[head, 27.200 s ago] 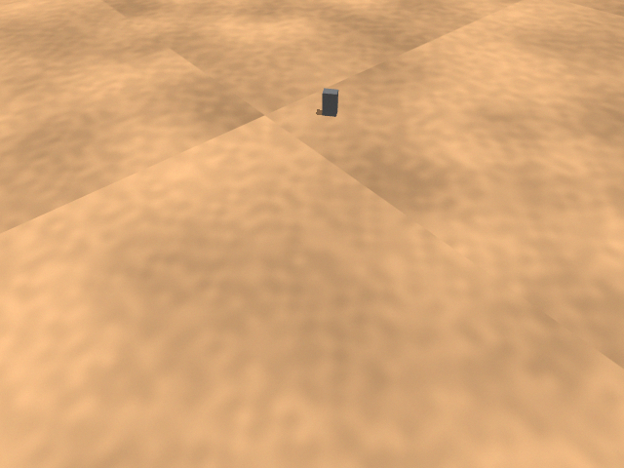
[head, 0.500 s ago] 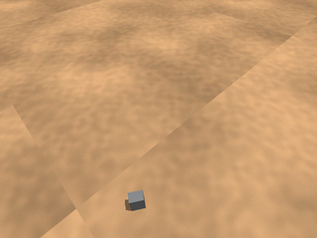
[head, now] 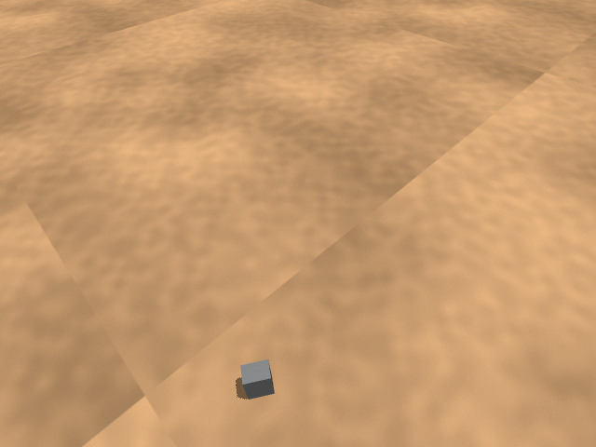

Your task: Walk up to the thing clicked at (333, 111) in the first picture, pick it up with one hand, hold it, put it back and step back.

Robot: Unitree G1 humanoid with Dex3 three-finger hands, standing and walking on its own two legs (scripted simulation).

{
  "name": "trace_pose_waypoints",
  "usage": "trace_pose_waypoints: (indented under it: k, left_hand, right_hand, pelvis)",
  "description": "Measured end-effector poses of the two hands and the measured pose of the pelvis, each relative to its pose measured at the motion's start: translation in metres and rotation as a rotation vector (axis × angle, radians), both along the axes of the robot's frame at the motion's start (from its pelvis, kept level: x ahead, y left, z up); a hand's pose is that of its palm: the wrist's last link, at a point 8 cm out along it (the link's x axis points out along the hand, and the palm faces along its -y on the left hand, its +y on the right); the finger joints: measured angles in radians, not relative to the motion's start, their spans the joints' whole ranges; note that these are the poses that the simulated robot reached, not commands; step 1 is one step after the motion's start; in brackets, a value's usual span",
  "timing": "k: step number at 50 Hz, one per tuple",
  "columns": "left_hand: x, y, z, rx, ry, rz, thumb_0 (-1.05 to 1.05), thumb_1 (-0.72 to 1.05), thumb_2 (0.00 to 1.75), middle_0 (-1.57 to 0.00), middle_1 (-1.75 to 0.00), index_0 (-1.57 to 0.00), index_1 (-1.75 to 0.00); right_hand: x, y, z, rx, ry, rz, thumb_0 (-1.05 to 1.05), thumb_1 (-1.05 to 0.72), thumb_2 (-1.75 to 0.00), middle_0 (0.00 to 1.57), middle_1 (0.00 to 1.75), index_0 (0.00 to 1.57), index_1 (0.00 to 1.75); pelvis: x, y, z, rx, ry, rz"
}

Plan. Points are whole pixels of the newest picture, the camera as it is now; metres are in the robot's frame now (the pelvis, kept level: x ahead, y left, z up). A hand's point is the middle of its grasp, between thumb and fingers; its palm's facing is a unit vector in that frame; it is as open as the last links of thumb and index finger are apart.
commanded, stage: stand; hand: left
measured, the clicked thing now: (258, 379) +0.44 +0.18 -0.71
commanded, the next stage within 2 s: step back in 1.12 s
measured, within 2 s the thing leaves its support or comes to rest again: neither
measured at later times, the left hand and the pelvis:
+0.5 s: hand out of the picture +0.09 +0.24 -0.16, palm faces -0.03 -0.94 -0.34, open 7.4 cm; pelvis +0.02 -0.01 +0.00, yaw -1 degrees
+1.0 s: hand out of the picture +0.09 +0.24 -0.16, palm faces -0.03 -0.94 -0.34, open 7.4 cm; pelvis +0.02 +0.00 +0.00, yaw -1 degrees
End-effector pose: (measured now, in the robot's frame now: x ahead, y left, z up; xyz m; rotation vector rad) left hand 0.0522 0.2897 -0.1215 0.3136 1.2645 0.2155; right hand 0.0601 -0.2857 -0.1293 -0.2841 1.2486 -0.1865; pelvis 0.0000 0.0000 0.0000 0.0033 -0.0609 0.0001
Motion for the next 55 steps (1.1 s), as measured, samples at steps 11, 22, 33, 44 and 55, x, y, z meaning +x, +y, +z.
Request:
trace_pose_waypoints:
  k: [11,22,33,44,55]
  left_hand:
    - [0.001,-0.004,-0.001,-0.003,0.035,-0.003,0.01,0.9,0.9,-0.21,-0.3,-0.2,-0.3]
    - [0.023,-0.008,0.0,-0.008,0.006,-0.016,0.01,0.9,0.9,-0.21,-0.3,-0.2,-0.3]
    - [0.043,-0.008,0.004,-0.007,-0.046,-0.029,0.01,0.9,0.9,-0.21,-0.3,-0.2,-0.3]
    - [0.039,-0.004,0.004,-0.006,-0.033,-0.027,0.01,0.9,0.9,-0.21,-0.3,-0.2,-0.3]
    - [0.028,-0.003,0.001,-0.009,0.005,-0.02,0.01,0.9,0.9,-0.21,-0.3,-0.2,-0.3]
  right_hand:
    - [-0.007,-0.006,-0.002,-0.003,0.044,-0.012,0.01,-0.91,-0.9,0.21,0.3,0.2,0.29]
    - [0.01,-0.009,0.001,-0.006,0.018,-0.01,0.01,-0.91,-0.9,0.21,0.3,0.2,0.29]
    - [0.025,-0.012,0.006,-0.016,-0.027,-0.008,0.01,-0.91,-0.9,0.21,0.3,0.2,0.29]
    - [0.018,-0.013,0.007,-0.019,-0.014,-0.015,0.01,-0.91,-0.9,0.21,0.3,0.2,0.29]
    - [0.011,-0.012,0.005,-0.016,0.017,-0.02,0.01,-0.91,-0.9,0.21,0.3,0.2,0.29]
  pelvis:
    - [0.005,-0.003,0.0,-0.001,0.017,-0.003]
    - [0.015,-0.005,0.001,-0.002,0.019,-0.008]
    - [0.019,-0.005,0.002,-0.003,0.015,-0.011]
    - [0.017,-0.005,0.002,-0.002,0.018,-0.013]
    - [0.019,-0.004,0.002,-0.002,0.023,-0.014]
